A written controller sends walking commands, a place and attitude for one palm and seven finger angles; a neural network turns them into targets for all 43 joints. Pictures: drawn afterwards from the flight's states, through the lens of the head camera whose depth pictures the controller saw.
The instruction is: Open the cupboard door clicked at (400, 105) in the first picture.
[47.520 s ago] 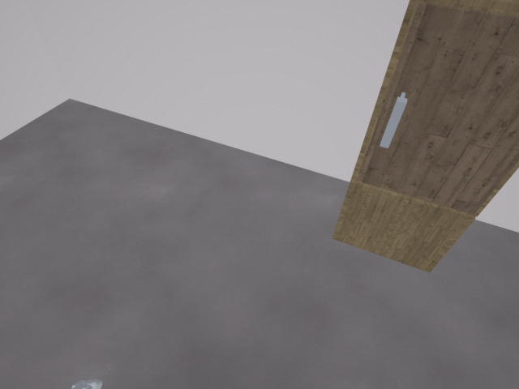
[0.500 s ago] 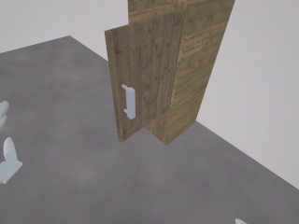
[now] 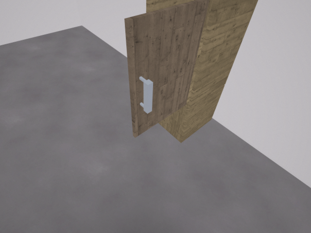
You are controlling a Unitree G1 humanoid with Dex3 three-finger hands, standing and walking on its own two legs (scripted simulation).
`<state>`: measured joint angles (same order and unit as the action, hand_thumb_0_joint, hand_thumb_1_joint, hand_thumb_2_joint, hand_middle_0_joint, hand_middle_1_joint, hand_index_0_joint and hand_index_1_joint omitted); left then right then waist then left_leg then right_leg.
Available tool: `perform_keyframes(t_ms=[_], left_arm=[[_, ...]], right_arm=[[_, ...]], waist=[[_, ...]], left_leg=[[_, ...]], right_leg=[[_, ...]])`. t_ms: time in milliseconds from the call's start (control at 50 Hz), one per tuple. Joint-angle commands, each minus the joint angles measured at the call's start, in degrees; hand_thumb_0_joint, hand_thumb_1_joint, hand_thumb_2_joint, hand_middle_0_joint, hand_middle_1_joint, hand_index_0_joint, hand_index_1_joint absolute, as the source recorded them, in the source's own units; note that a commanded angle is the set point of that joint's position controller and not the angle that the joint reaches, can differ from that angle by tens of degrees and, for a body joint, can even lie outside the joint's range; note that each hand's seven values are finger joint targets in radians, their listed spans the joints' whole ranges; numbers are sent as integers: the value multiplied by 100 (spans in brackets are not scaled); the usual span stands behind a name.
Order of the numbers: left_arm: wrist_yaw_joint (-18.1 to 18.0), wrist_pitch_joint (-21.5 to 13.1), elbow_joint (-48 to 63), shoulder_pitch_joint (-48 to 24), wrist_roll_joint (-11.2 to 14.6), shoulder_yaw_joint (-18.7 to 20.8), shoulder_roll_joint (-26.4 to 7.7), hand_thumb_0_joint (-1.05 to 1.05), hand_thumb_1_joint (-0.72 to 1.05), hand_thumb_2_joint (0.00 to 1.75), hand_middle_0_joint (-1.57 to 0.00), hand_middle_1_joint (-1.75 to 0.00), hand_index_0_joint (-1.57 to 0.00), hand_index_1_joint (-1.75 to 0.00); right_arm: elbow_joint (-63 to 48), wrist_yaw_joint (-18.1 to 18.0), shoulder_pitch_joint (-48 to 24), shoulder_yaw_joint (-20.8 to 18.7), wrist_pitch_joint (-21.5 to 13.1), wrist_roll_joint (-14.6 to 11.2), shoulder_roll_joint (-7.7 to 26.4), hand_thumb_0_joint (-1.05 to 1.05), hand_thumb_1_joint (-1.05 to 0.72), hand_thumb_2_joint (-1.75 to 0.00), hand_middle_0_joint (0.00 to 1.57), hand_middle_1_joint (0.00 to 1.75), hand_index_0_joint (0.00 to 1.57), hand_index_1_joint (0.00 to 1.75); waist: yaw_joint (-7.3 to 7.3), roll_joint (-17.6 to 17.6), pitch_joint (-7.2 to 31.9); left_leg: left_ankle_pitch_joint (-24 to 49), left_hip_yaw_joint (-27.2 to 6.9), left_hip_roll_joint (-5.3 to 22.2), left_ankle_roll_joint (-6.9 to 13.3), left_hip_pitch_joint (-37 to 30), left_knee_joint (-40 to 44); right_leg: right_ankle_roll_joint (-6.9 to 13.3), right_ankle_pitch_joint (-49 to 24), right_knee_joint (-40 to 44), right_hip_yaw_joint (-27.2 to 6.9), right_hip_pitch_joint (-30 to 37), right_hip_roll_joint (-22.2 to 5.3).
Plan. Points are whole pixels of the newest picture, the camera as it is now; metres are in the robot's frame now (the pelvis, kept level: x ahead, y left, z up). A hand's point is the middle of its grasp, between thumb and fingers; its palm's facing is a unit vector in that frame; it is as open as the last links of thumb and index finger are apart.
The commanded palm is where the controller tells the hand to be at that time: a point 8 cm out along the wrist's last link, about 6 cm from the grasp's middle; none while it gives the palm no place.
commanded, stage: let the arm hang, fingers relaxed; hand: left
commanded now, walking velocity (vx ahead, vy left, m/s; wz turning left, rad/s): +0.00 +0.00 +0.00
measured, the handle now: (144, 94) +0.65 +0.07 -0.04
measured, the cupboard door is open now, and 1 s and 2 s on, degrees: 90 90 90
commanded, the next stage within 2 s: look to check the result in 0.82 s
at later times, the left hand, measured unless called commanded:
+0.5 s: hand out of the picture -0.05 +0.21 -0.16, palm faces +0.02 -0.96 -0.28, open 7.4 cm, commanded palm none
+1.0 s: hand out of the picture +0.06 +0.21 -0.15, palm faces -0.02 -0.95 -0.30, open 7.4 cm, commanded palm none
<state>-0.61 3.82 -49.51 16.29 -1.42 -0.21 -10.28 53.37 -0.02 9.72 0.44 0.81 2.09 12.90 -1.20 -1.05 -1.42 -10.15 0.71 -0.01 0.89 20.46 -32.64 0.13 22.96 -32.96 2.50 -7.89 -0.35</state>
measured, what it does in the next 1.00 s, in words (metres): stands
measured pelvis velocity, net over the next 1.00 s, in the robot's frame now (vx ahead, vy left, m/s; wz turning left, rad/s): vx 0.01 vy -0.01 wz -0.01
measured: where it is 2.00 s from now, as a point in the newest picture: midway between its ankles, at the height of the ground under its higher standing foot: outside the picture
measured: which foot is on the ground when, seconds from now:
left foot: down 0.00-1.00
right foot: down 0.00-1.00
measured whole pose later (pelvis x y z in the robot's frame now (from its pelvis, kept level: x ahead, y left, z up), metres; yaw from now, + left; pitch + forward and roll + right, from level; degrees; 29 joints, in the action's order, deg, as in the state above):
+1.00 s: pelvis +0.01 -0.01 +0.01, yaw +0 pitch -3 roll +0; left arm -1.1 -0.3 -64.0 9.8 -0.8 1.1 -14.8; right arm 65.9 -1.1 8.8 -1.5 0.5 1.4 15.2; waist -1.0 1.1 -4.4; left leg -5.8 0.5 0.9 -0.4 14.2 -22.5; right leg 1.4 17.8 -21.9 2.5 -1.6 0.9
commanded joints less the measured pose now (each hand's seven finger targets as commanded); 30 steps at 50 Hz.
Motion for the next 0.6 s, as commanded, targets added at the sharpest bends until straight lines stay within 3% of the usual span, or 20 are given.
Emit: perform_keyframes(t_ms=[0,40,100,180,300,460,580], left_arm=[[-56,-371,-352,243,61,317,-940,0,90,90,-20,-30,-20,-30],[-45,-374,-728,382,72,294,-909,0,90,90,-20,-30,-20,-30],[-47,-393,-1126,517,73,246,-825,0,90,90,-20,-30,-20,-30],[-65,-384,-1431,639,72,215,-801,0,90,90,-20,-30,-20,-30],[-93,-386,-1570,722,62,221,-863,0,90,90,-20,-30,-20,-30],[-106,-399,-1461,420,43,286,-1067,0,90,90,-20,-30,-20,-30],[-96,-426,-1344,42,47,331,-1173,0,90,90,-20,-30,-20,-30]], right_arm=[[56,-113,-53,-189,-64,-51,666,0,-90,-90,20,30,20,30],[270,-148,73,-203,-50,-73,630,0,-90,-90,20,30,20,30],[519,-185,272,-239,-37,-109,637,0,-90,-90,20,30,20,30],[743,-203,420,-286,-6,-120,666,0,-90,-90,20,30,20,30],[887,-194,461,-349,11,-106,727,0,-90,-90,20,30,20,30],[947,-141,374,-386,19,-79,748,0,-90,-90,20,30,20,30],[955,-119,211,-362,-43,-61,776,0,-90,-90,20,30,20,30]], waist=[[124,1049,131],[109,1289,161],[76,709,59],[54,440,-221],[78,158,-310],[72,0,-559],[84,281,-485]], left_leg=[[-79,-804,531,154,-776,1166],[-365,-826,543,144,-858,1316],[-349,-802,560,151,-1016,1305],[-647,-831,593,158,-981,1438],[-880,-829,582,164,-930,1515],[-760,-698,475,112,-889,1419],[-493,-787,538,117,-828,1516]], right_leg=[[261,-581,1155,-480,-324,-396],[295,-552,1250,-448,-287,-374],[310,-555,1443,-401,-378,-405],[327,-314,1512,-347,-561,-402],[361,-1,1519,-356,-676,-418],[392,371,1658,-446,-951,-481],[355,-86,1523,-436,-705,-489]])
